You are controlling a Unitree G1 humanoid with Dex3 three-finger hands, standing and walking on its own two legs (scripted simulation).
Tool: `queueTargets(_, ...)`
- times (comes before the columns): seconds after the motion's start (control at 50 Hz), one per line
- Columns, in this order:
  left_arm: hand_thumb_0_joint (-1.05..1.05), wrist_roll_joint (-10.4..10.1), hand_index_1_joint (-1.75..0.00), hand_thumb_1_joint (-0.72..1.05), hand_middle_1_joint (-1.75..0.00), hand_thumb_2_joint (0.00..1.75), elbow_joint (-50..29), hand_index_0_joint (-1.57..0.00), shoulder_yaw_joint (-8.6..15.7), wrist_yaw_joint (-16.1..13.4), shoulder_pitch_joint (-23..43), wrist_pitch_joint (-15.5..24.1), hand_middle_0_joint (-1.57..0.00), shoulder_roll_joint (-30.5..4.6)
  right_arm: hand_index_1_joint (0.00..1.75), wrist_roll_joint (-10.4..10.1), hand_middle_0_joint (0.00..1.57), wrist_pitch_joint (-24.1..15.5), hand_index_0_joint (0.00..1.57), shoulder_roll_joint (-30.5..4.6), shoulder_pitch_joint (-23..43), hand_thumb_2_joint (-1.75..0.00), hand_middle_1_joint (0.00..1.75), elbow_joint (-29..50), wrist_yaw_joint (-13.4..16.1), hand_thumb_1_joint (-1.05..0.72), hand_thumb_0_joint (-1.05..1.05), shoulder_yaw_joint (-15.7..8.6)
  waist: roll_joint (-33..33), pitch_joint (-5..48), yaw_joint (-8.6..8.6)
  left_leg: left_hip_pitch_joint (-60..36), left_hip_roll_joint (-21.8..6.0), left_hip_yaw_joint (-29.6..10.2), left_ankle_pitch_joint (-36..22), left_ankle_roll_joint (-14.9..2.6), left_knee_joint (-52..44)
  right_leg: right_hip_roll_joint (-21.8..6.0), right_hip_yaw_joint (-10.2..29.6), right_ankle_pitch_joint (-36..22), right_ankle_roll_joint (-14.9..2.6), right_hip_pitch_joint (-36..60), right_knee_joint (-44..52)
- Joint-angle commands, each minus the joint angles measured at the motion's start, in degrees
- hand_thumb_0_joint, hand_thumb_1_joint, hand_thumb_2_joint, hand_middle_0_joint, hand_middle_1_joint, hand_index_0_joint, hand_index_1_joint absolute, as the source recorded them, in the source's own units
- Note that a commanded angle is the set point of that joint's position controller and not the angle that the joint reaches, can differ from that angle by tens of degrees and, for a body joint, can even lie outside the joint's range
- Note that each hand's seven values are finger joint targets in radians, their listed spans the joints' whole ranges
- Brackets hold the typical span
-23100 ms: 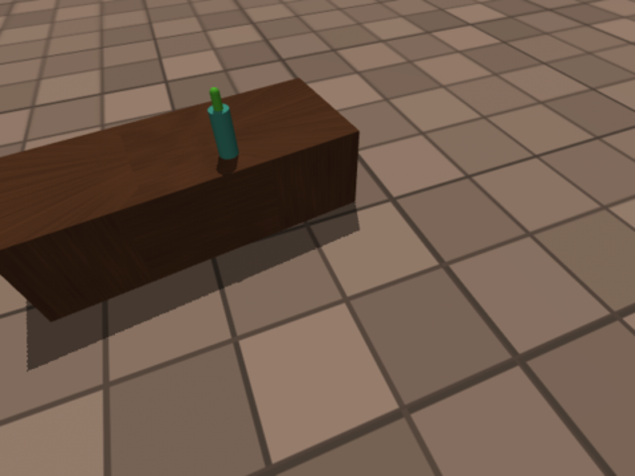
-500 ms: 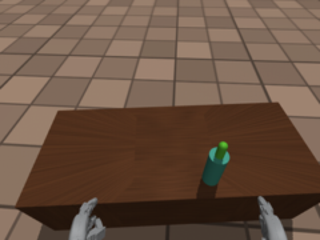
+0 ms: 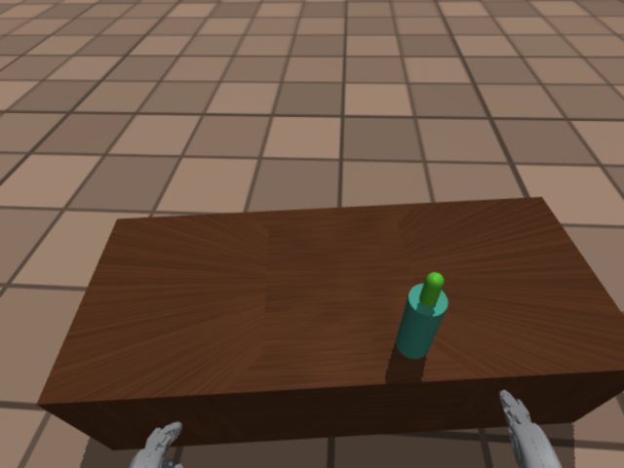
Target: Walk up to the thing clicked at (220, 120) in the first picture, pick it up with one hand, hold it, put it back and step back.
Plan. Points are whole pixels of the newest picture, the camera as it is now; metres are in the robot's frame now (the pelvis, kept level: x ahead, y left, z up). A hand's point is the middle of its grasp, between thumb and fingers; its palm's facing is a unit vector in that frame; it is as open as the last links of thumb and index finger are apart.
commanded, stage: home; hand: right
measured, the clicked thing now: (422, 313) +0.46 -0.19 -0.22
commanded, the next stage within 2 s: stand in 1.54 s
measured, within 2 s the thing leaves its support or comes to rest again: neither
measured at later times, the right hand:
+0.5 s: hand out of the picture +0.07 -0.26 -0.11, palm faces +0.01 +0.92 -0.38, open 17.4 cm
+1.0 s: hand out of the picture +0.06 -0.24 -0.11, palm faces +0.00 +0.93 -0.37, open 17.5 cm
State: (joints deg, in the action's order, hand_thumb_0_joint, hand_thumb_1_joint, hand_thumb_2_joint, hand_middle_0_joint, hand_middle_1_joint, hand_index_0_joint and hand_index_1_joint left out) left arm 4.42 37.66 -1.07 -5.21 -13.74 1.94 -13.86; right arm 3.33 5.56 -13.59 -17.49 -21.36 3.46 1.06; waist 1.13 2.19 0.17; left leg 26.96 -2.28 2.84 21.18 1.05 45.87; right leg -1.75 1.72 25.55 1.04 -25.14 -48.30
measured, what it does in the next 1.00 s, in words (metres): stands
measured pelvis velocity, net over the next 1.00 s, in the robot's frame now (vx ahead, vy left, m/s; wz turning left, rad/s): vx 0.00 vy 0.01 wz -0.01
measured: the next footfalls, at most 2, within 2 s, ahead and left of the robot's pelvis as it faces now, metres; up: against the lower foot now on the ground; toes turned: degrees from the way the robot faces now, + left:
none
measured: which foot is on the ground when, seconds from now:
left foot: down 0.00-1.00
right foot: down 0.00-1.00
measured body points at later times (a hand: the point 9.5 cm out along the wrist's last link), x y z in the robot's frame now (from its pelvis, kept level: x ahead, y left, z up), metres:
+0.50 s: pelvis +0.01 -0.01 +0.04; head -0.01 +0.01 +0.49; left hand +0.09 +0.28 -0.10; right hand +0.07 -0.30 -0.08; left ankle +0.03 +0.13 -0.70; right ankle +0.00 -0.13 -0.70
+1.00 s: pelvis +0.00 +0.01 +0.04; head -0.01 +0.03 +0.49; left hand +0.06 +0.31 -0.10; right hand +0.06 -0.29 -0.08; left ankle +0.03 +0.13 -0.70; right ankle +0.00 -0.13 -0.70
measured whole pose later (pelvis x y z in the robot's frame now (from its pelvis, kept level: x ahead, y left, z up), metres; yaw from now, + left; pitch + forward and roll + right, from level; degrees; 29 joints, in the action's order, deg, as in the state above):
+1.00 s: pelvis +0.00 +0.01 +0.04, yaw -1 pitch -4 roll +0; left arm 1.5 64.4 0.1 -0.4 -9.8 -1.3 -20.0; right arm 0.9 -0.3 -19.1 -8.4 -64.2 0.9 0.6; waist 1.4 -2.0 -0.1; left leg 8.1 -2.4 3.7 9.6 0.5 21.2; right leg -1.3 1.7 11.3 1.9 -4.9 -19.6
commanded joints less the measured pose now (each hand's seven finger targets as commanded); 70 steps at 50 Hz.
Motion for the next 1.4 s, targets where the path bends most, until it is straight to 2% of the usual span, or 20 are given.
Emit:
queueTargets(0.0, 0.0, 0.1, -0.3, 0.9, -0.3, 0.9, -3.3, -0.2, 4.9, 2.8, 5.9, 0.7, -0.2, -12.3, 0.06, 0.7, 0.05, -6.3, 0.05, -12.6, 3.5, -0.08, 0.06, -3.7, -2.3, 0.5, 0.0, -5.9, -0.7, 3.0, 0.02, -7.1, -3.2, -4.4, -3.2, -3.23, -12.3, -1.2, 2.2, -8.2, -3.11, 2.4, 13.2)
queueTargets(0.02, 0.0, -0.4, -0.3, 0.9, -0.3, 0.9, -2.5, -0.2, 4.7, 3.4, 5.0, 0.5, -0.2, -12.3, 0.05, 0.1, 0.05, -6.5, 0.05, -13.1, 3.9, -0.06, 0.05, -5.7, -2.4, 0.53, 0.0, -5.9, -2.2, 2.8, -0.1, -8.5, -3.7, -5.1, -2.9, -3.44, -12.7, -1.1, 2.9, -8.4, -3.17, 2.6, 14.3)
queueTargets(0.06, 0.0, -1.1, -0.3, 0.9, -0.3, 0.9, -0.1, -0.2, 4.6, 4.0, 4.0, 0.3, -0.2, -11.8, 0.05, -0.6, 0.05, -6.9, 0.05, -12.8, 5.9, -0.06, 0.05, -8.9, -2.5, 0.54, 0.0, -5.5, -1.5, 1.7, 0.22, -7.7, -3.9, -5.6, -0.4, -3.09, -14.5, -1.0, 3.1, -7.6, -2.84, 4.3, 16.7)
queueTargets(0.08, 0.0, -1.2, -0.3, 0.9, -0.3, 0.9, 1.3, -0.2, 4.6, 4.1, 4.0, 0.1, -0.2, -12.0, 0.05, -0.7, 0.05, -7.1, 0.05, -12.7, 6.4, -0.06, 0.05, -10.7, -2.4, 0.53, 0.0, -5.3, 0.0, 1.4, 0.12, -8.9, -3.9, -5.6, -1.2, -2.92, -14.9, -1.0, 3.3, -7.6, -2.7, 4.4, 17.4)
queueTargets(0.12, 0.0, -1.2, -0.3, 0.9, -0.3, 0.9, 3.0, -0.2, 4.5, 4.2, 4.5, 0.0, -0.2, -12.0, 0.05, -0.8, 0.05, -7.3, 0.05, -12.6, 6.8, -0.06, 0.05, -13.8, -2.3, 0.53, 0.0, -4.9, 1.9, 0.9, -0.13, -11.2, -3.5, -4.5, -6.3, -2.59, -14.4, -1.7, 4.2, -11.2, -2.51, 5.2, 19.7)
queueTargets(0.14, 0.0, -1.3, -0.3, 0.9, -0.3, 0.9, 3.6, -0.2, 4.6, 4.2, 4.5, 0.0, -0.2, -12.2, 0.05, -0.9, 0.05, -7.4, 0.05, -12.6, 6.3, -0.06, 0.05, -15.3, -2.2, 0.53, 0.0, -4.8, 2.3, 1.1, -0.43, -12.6, -3.3, -4.0, -10.2, -2.48, -14.0, -2.1, 4.5, -15.2, -2.35, 6.4, 20.7)
queueTargets(0.2, 0.0, -1.9, -0.3, 0.9, -0.3, 0.9, 5.9, -0.2, 4.8, 4.0, 4.6, -0.2, -0.2, -13.6, 0.05, -1.1, 0.05, -7.4, 0.05, -14.1, 5.8, -0.06, 0.05, -19.6, -1.8, 0.53, 0.0, -4.8, 1.4, -1.2, -0.85, -14.2, -3.5, -3.8, -12.2, -2.15, -16.6, -2.1, 4.7, -16.7, -2.35, 7.3, 23.0)
queueTargets(0.26, 0.0, -2.2, -0.3, 0.9, -0.3, 0.9, 8.7, -0.2, 4.9, 3.9, 3.5, -0.6, -0.2, -14.3, 0.05, -1.2, 0.05, -7.4, 0.05, -14.6, 6.7, -0.06, 0.05, -23.2, -1.6, 0.53, 0.0, -4.5, 0.9, -0.3, -0.06, -16.3, -3.7, -3.5, -16.1, -2.1, -17.2, -2.7, 4.9, -21.6, -2.34, 10.7, 24.8)
queueTargets(0.28, 0.0, -2.3, -0.3, 0.9, -0.3, 0.9, 9.3, -0.2, 5.0, 3.9, 3.9, -0.7, -0.2, -14.7, 0.05, -1.4, 0.05, -7.3, 0.05, -15.0, 5.6, -0.06, 0.05, -24.4, -1.4, 0.53, 0.0, -4.4, 0.5, -0.7, -0.69, -15.8, -3.9, -3.6, -15.4, -1.88, -18.6, -2.7, 5.0, -20.5, -2.31, 11.9, 25.4)
queueTargets(0.38, 0.0, -2.3, -0.3, 0.9, -0.3, 0.9, 13.4, -0.2, 4.7, 4.0, 4.5, -1.4, -0.2, -15.6, 0.05, -1.6, 0.05, -7.1, 0.05, -15.8, 7.3, -0.05, 0.05, -29.3, -1.3, 0.54, 0.0, -3.9, -0.2, -2.8, -0.47, -17.1, -4.3, -3.8, -12.4, -1.29, -22.1, -2.8, 5.2, -16.0, -2.25, 13.0, 29.3)
queueTargets(0.44, 0.0, -2.6, -0.3, 0.9, -0.3, 0.9, 15.2, -0.2, 4.5, 4.1, 4.3, -1.6, -0.2, -15.6, 0.05, -1.7, 0.05, -7.4, 0.05, -16.6, 7.8, -0.04, 0.05, -31.4, -1.1, 0.56, 0.0, -3.6, -2.0, -2.3, -0.27, -18.3, -5.0, -4.4, -14.0, -1.35, -23.9, -2.8, 4.9, -18.7, -2.18, 14.9, 29.5)
queueTargets(0.52, 0.0, -2.7, -0.3, 0.9, -0.3, 0.9, 17.4, -0.2, 4.2, 4.1, 5.2, -1.8, -0.2, -15.7, 0.05, -1.9, 0.05, -7.4, 0.05, -16.9, 8.4, -0.05, 0.05, -33.8, -1.0, 0.55, 0.0, -3.2, -2.0, -3.8, -0.3, -17.7, -5.1, -4.6, -12.3, -1.13, -26.3, -2.7, 4.5, -18.0, -1.79, 16.1, 30.3)
queueTargets(0.8, 0.0, -2.9, -0.3, 0.9, -0.3, 0.9, 22.1, -0.2, 3.5, 4.4, 6.8, -1.8, -0.2, -16.3, 0.05, -2.1, 0.05, -7.0, 0.05, -17.8, 10.9, -0.05, 0.05, -38.3, -1.4, 0.56, 0.0, -2.9, -1.7, -4.3, -0.37, -19.0, -5.3, -5.2, -8.3, -1.42, -29.2, -3.2, 4.0, -15.8, -1.33, 15.6, 32.6)
queueTargets(0.82, 0.0, -2.9, -0.3, 0.9, -0.3, 0.9, 22.2, -0.2, 3.5, 4.3, 7.0, -1.8, -0.2, -16.3, 0.05, -2.2, 0.05, -7.1, 0.05, -18.0, 11.0, -0.05, 0.05, -38.3, -1.4, 0.56, 0.0, -2.9, -1.6, -3.5, -0.5, -19.4, -5.4, -5.2, -10.3, -1.51, -29.3, -3.6, 4.2, -17.4, -1.46, 16.7, 32.6)
queueTargets(0.88, 0.0, -3.0, -0.3, 0.9, -0.3, 0.9, 22.9, -0.2, 3.3, 4.5, 6.3, -1.8, -0.2, -16.2, 0.05, -2.2, 0.05, -7.1, 0.05, -18.1, 11.5, -0.04, 0.05, -39.1, -1.5, 0.56, 0.0, -2.8, -2.1, -3.5, -0.12, -20.2, -5.5, -5.4, -9.4, -1.52, -29.6, -3.5, 3.8, -17.0, -1.25, 16.0, 32.8)
queueTargets(0.9, 0.0, -3.0, -0.3, 0.9, -0.3, 0.9, 22.9, -0.2, 3.4, 4.4, 6.9, -1.7, -0.2, -16.6, 0.05, -2.2, 0.05, -7.2, 0.05, -18.1, 11.6, -0.04, 0.05, -39.0, -1.5, 0.57, 0.0, -2.9, -1.3, -2.8, -0.42, -20.2, -5.5, -5.2, -11.5, -1.61, -29.4, -3.9, 4.0, -18.4, -1.33, 17.0, 32.7)
queueTargets(0.98, 0.0, -3.0, -0.3, 0.9, -0.3, 0.9, 23.5, -0.2, 3.2, 4.4, 6.8, -1.7, -0.2, -16.5, 0.05, -2.3, 0.05, -7.1, 0.05, -18.3, 11.8, -0.04, 0.05, -39.7, -1.7, 0.58, 0.0, -2.7, -1.7, -3.6, -0.28, -19.6, -5.5, -5.7, -9.4, -1.71, -30.2, -3.8, 3.5, -17.6, -1.12, 16.7, 32.7)
queueTargets(1.12, 0.0, -3.1, -0.3, 0.9, -0.3, 0.9, 23.9, -0.2, 3.1, 4.3, 6.9, -1.6, -0.2, -16.8, 0.04, -2.5, 0.05, -7.1, 0.05, -18.6, 12.6, -0.03, 0.04, -40.1, -1.9, 0.58, 0.0, -3.0, -1.2, -2.6, -0.48, -21.1, -5.5, -5.3, -13.1, -1.95, -29.6, -4.5, 3.7, -19.3, -1.15, 16.9, 33.1)
queueTargets(1.26, 0.0, -3.2, -0.3, 0.9, -0.3, 0.9, 24.4, -0.2, 3.1, 4.4, 6.4, -1.5, -0.2, -16.6, 0.05, -2.6, 0.05, -7.1, 0.05, -18.7, 13.5, -0.03, 0.05, -40.4, -2.0, 0.58, 0.0, -3.1, -1.5, -3.2, -0.16, -21.2, -5.5, -5.5, -11.7, -2.01, -30.2, -4.6, 3.5, -18.8, -1.23, 16.7, 33.2)
queueTargets(1.38, 0.0, -3.2, -0.3, 0.9, -0.3, 0.9, 24.2, -0.2, 3.2, 4.3, 7.3, -1.4, -0.2, -16.9, 0.05, -2.6, 0.05, -7.1, 0.05, -18.6, 13.4, -0.04, 0.05, -40.4, -2.1, 0.56, 0.0, -3.1, -1.4, -2.3, -0.38, -21.6, -5.6, -5.4, -14.9, -2.22, -30.1, -5.0, 3.4, -20.6, -1.15, 18.0, 33.2)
